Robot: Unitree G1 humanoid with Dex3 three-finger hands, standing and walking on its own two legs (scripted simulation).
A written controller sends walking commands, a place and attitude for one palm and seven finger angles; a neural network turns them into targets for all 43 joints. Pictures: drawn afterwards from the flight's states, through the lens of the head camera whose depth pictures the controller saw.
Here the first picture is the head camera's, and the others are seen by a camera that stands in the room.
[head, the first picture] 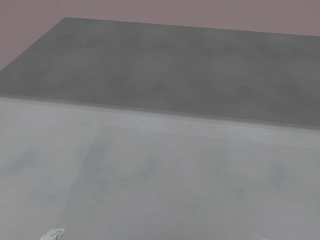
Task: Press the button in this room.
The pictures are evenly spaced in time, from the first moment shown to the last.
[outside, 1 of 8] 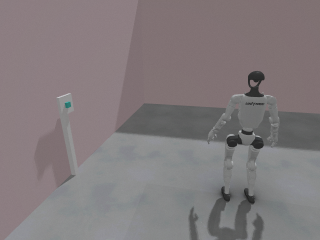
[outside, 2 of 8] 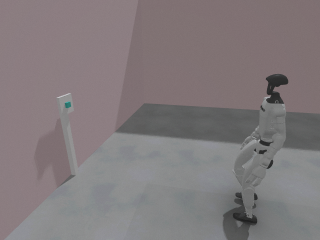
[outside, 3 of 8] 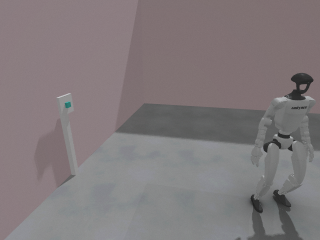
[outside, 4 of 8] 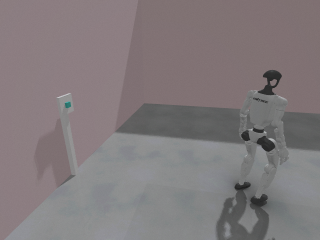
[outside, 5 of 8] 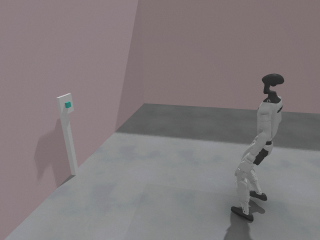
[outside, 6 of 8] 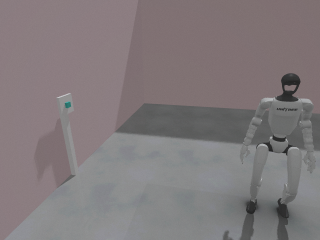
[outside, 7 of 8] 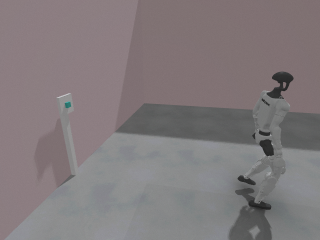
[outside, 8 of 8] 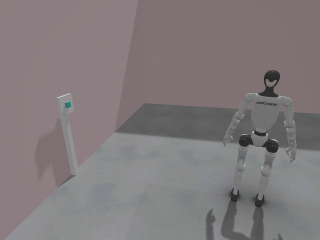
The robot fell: no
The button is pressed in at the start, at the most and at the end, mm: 0 0 0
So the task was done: no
